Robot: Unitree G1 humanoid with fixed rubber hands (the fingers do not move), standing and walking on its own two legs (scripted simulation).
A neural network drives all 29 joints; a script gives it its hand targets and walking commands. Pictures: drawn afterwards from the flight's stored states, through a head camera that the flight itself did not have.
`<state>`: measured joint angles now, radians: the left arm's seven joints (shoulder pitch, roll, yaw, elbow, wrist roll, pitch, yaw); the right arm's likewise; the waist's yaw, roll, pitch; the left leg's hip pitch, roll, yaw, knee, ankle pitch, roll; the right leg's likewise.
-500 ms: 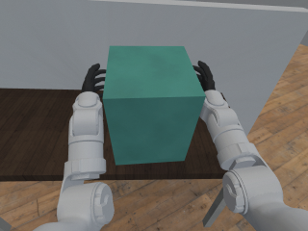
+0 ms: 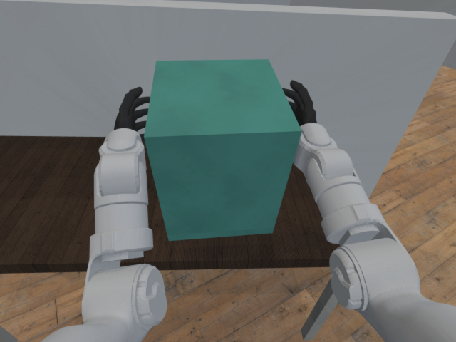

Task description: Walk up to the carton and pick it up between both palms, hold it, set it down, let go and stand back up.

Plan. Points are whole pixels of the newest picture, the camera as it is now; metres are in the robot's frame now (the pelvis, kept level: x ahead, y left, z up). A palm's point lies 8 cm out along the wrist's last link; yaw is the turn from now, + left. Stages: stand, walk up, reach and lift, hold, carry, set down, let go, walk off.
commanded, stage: reach and lift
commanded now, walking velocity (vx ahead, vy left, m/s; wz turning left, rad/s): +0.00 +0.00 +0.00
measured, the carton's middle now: (217, 151) +0.40 +0.00 +0.17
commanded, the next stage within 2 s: hold in 0.52 s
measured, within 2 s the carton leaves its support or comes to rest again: neither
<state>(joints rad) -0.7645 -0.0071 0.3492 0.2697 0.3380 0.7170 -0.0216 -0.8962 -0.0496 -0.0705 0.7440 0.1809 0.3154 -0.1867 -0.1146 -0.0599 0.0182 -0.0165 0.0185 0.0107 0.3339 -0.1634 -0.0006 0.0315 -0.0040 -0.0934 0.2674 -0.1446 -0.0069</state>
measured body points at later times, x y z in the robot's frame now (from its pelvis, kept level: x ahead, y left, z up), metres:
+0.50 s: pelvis +0.01 +0.00 +0.00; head -0.06 +0.03 +0.44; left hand +0.40 +0.14 +0.24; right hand +0.40 -0.15 +0.25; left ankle +0.02 +0.12 -0.75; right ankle +0.01 -0.11 -0.75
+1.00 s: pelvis +0.00 -0.01 +0.00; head -0.08 +0.02 +0.44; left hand +0.38 +0.14 +0.26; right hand +0.38 -0.15 +0.28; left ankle +0.02 +0.12 -0.75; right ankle +0.01 -0.11 -0.75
